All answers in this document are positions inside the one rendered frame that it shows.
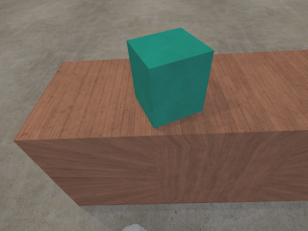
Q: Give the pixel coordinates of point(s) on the pedestal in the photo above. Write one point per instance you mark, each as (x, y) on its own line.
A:
(90, 135)

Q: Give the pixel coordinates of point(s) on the carton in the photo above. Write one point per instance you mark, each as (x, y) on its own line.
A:
(170, 72)

